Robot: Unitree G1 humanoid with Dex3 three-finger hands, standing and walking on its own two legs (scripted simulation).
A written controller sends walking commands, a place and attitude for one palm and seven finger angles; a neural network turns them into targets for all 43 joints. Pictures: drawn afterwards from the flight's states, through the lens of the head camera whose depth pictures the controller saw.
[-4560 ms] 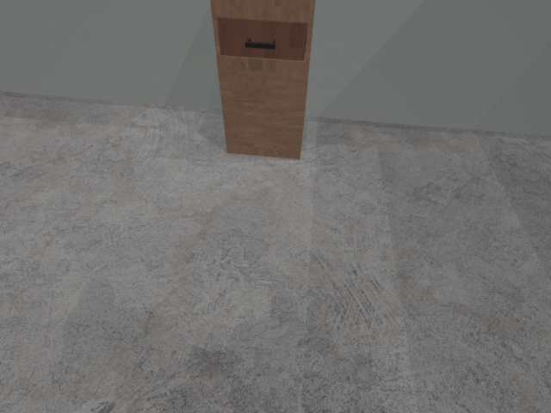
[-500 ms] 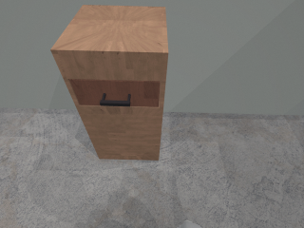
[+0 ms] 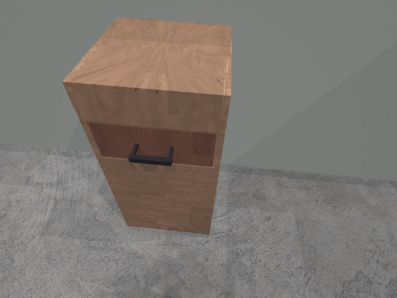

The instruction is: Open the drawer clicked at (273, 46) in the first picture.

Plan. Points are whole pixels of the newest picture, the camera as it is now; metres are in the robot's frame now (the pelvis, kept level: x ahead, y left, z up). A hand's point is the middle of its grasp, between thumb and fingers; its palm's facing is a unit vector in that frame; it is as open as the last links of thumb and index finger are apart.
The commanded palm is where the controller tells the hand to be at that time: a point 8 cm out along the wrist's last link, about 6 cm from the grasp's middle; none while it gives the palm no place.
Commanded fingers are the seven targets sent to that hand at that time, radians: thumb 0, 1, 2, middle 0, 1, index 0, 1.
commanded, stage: come to a stop and stand still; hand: left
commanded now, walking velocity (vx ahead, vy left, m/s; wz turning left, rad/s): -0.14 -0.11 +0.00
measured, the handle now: (152, 154) +0.53 +0.19 -0.10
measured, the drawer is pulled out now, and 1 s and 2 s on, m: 0.00 0.00 0.00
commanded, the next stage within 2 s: none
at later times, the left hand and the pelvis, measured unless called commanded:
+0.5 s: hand out of the picture +0.02 +0.14 -0.16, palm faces +0.05 -0.97 -0.24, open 7.4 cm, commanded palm none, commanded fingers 0.00 0.90 0.90 -0.20 -0.30 -0.20 -0.30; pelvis -0.03 -0.05 +0.00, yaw +1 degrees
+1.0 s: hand out of the picture -0.08 +0.15 -0.17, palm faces +0.06 -0.98 -0.18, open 7.4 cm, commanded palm none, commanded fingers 0.00 0.90 0.90 -0.20 -0.30 -0.20 -0.30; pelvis -0.06 -0.02 +0.01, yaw +1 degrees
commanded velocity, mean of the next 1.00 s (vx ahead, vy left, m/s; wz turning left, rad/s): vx -0.01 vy -0.01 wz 0.00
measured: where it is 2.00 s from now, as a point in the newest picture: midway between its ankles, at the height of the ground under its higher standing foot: outside the picture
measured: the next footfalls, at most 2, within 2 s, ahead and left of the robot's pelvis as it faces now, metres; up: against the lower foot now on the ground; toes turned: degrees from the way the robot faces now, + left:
left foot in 0.54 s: +0.02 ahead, +0.09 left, +0.00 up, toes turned -10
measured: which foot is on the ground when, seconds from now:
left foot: down 0.00-0.28, up 0.30-0.52, down 0.54-1.00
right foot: down 0.00-1.00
